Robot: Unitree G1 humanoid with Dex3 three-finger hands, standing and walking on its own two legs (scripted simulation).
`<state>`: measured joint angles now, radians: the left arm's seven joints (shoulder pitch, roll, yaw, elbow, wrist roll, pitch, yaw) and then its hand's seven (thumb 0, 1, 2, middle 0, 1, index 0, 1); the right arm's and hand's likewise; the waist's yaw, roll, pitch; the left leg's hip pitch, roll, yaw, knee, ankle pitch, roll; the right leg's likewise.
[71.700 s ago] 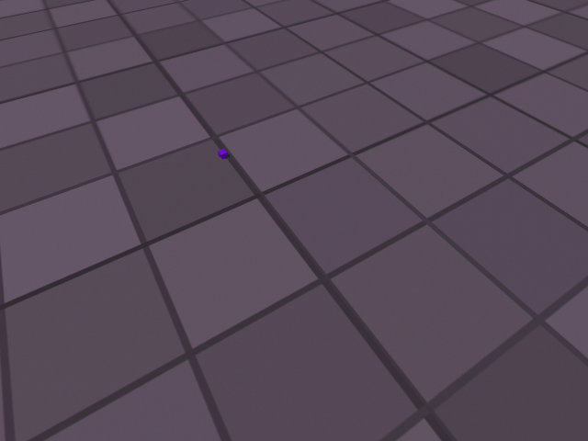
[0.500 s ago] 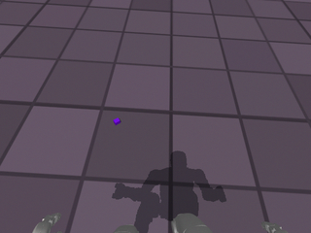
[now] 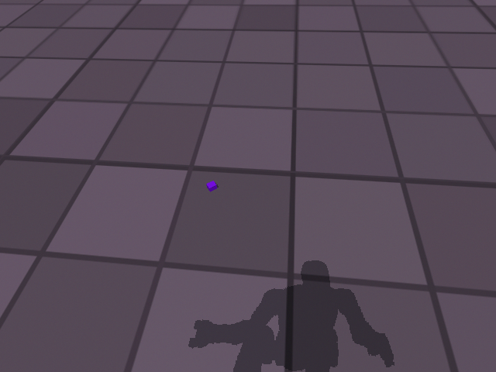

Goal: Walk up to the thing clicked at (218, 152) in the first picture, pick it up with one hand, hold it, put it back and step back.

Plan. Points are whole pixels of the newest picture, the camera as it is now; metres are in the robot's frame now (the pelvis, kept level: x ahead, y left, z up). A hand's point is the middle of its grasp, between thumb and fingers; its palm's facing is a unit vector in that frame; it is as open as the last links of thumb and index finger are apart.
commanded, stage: step back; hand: left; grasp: from above
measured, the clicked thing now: (211, 186) +1.04 +0.28 -0.74
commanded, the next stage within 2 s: stand in 0.80 s
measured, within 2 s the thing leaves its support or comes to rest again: neither
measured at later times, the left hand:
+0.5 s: hand out of the picture +0.13 +0.22 -0.13, palm faces +0.01 -0.93 -0.37, open 7.4 cm
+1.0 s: hand (127, 364) +0.15 +0.25 -0.14, palm faces +0.01 -0.94 -0.34, open 7.4 cm
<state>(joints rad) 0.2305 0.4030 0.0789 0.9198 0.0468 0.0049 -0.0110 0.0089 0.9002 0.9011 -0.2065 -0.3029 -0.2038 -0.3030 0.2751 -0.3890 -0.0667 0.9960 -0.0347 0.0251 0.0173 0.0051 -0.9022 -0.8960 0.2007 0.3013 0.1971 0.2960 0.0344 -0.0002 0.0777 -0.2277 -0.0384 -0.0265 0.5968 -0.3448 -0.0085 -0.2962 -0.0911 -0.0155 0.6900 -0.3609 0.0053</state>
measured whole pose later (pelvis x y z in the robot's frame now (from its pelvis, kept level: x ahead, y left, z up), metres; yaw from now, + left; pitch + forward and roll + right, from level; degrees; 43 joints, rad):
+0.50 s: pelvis +0.05 -0.03 +0.00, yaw +0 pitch -2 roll +1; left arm 0.16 0.32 0.04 0.97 0.03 -0.05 -0.01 0.01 0.90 0.90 -0.21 -0.30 -0.20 -0.30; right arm 0.22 -0.40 -0.04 0.99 -0.01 0.00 -0.01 0.00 -0.90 -0.90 0.20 0.30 0.20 0.30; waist 0.02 0.05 0.08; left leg -0.34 -0.02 -0.07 0.85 -0.51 0.00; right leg -0.31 -0.03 -0.06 0.61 -0.27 -0.02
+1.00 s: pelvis +0.08 -0.01 +0.02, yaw +1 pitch -3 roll +0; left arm 0.10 0.36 0.00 1.11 0.00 -0.01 -0.01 0.01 0.91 0.90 -0.20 -0.30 -0.20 -0.30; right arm 0.07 -0.34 -0.01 1.09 0.00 -0.03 0.01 0.00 -0.90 -0.90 0.20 0.30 0.20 0.30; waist 0.02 0.00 0.07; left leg -0.16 0.01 0.00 0.46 -0.26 -0.01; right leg -0.18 -0.04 -0.03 0.45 -0.23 0.02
